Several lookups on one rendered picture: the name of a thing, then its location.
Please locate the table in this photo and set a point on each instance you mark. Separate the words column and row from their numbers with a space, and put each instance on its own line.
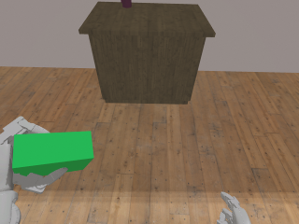
column 148, row 53

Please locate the right robot hand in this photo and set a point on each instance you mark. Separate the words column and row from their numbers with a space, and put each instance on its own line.
column 238, row 214

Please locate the left robot hand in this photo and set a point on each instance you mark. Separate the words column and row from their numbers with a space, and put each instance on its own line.
column 32, row 182

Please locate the robot left forearm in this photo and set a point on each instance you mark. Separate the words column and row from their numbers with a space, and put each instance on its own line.
column 9, row 211

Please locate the sponge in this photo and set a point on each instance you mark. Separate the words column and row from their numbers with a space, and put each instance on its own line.
column 44, row 153

